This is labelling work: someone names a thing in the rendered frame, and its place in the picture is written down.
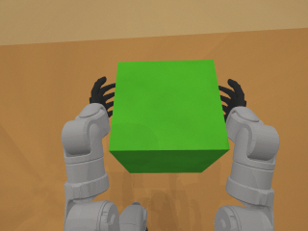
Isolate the robot right upper arm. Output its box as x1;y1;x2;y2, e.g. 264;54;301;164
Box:
214;205;273;231

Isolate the right robot forearm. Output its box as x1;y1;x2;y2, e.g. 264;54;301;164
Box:
225;106;280;231

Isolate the left robot thigh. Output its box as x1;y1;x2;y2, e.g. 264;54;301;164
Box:
119;204;147;231

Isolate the carton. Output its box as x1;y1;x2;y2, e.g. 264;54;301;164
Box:
109;60;230;173

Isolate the left robot hand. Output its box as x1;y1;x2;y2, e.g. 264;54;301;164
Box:
89;76;116;117

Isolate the right robot hand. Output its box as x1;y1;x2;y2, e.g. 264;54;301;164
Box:
218;79;246;123

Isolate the left robot forearm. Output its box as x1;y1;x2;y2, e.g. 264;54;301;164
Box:
61;103;111;228

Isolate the robot left upper arm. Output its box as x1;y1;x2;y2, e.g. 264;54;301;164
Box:
64;200;120;231

